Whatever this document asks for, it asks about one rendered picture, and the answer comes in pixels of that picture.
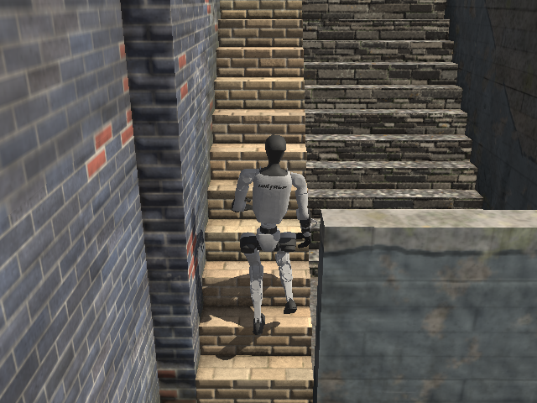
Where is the right robot foot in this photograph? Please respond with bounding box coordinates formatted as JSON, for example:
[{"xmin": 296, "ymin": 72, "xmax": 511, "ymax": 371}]
[{"xmin": 284, "ymin": 300, "xmax": 297, "ymax": 314}]

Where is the right robot forearm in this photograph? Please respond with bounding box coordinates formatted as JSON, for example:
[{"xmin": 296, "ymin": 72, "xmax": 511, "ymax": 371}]
[{"xmin": 300, "ymin": 207, "xmax": 311, "ymax": 237}]

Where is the left robot hand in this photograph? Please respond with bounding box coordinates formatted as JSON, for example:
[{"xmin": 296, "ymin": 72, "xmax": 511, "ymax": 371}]
[{"xmin": 244, "ymin": 197, "xmax": 253, "ymax": 211}]

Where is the left robot thigh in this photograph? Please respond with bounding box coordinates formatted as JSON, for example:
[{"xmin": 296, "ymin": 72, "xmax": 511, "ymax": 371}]
[{"xmin": 240, "ymin": 232, "xmax": 263, "ymax": 280}]

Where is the left robot upper arm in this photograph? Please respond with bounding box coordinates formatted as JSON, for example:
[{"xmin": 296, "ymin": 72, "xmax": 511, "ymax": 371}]
[{"xmin": 232, "ymin": 169, "xmax": 256, "ymax": 212}]

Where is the right robot upper arm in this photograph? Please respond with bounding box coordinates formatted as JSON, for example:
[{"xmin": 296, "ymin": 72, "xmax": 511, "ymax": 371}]
[{"xmin": 291, "ymin": 172, "xmax": 309, "ymax": 220}]

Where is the right robot hand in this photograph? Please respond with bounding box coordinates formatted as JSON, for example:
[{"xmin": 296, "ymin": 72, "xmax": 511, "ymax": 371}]
[{"xmin": 296, "ymin": 233, "xmax": 312, "ymax": 248}]

